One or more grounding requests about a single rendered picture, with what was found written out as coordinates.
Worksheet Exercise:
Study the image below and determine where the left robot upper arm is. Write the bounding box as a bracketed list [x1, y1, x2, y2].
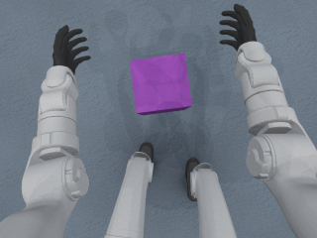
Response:
[0, 155, 89, 238]

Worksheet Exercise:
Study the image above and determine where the carton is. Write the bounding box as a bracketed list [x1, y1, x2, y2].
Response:
[130, 53, 192, 116]

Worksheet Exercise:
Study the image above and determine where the robot left forearm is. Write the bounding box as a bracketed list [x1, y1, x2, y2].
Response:
[21, 65, 79, 202]

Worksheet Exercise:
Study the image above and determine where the left robot hand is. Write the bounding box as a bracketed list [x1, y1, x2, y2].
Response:
[53, 25, 91, 74]

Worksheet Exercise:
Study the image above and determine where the robot right forearm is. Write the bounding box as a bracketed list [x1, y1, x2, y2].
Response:
[235, 41, 317, 154]

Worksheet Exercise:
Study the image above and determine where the right robot foot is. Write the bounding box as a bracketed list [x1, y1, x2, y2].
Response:
[185, 158, 200, 201]

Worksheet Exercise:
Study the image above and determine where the right robot hand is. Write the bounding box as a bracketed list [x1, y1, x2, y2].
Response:
[219, 4, 257, 51]

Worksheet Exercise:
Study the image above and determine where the left robot thigh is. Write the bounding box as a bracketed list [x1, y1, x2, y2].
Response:
[104, 157, 154, 238]

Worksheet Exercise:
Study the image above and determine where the right robot upper arm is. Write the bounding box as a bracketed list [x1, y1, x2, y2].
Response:
[246, 133, 317, 238]

